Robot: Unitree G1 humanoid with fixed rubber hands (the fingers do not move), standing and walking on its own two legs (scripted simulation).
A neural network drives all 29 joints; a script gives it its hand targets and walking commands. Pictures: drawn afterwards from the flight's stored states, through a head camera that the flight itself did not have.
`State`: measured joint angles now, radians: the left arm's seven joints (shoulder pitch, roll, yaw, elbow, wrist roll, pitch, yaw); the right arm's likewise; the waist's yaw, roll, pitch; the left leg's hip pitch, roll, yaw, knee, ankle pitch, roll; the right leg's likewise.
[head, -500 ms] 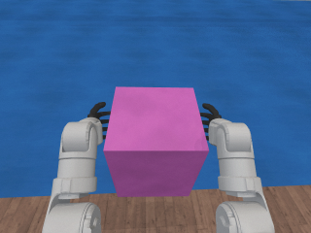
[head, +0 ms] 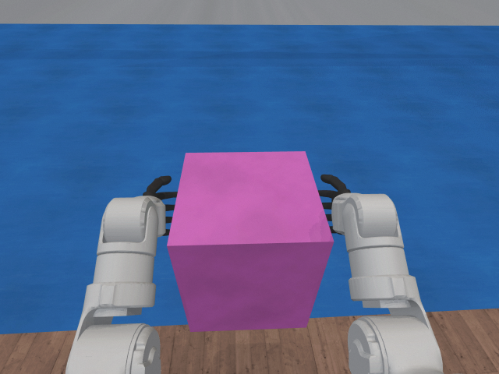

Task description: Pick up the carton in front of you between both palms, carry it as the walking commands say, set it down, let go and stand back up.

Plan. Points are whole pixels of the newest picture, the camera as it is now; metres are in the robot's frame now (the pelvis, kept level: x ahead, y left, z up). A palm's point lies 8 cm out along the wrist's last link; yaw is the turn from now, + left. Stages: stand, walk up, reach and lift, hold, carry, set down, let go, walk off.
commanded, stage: carry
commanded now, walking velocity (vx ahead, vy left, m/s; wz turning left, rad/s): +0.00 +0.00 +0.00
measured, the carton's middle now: (247, 242) +0.34 +0.00 +0.05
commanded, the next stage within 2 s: none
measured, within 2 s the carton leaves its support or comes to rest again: neither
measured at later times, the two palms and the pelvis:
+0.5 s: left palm (153, 214) +0.34 +0.15 +0.13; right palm (341, 212) +0.34 -0.15 +0.13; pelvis +0.00 +0.00 +0.00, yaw +0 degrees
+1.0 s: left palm (154, 213) +0.34 +0.15 +0.13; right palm (342, 211) +0.34 -0.15 +0.13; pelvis +0.00 +0.00 +0.00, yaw +0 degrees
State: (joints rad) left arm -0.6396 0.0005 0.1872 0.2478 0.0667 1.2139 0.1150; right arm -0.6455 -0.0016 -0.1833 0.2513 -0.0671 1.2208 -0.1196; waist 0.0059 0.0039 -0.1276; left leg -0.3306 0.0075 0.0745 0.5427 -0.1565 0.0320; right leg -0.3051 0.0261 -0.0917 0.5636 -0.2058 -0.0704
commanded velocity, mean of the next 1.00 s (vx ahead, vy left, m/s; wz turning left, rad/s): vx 0.00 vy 0.00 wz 0.00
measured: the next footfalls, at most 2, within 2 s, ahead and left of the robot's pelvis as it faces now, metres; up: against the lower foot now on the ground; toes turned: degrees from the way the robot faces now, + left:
none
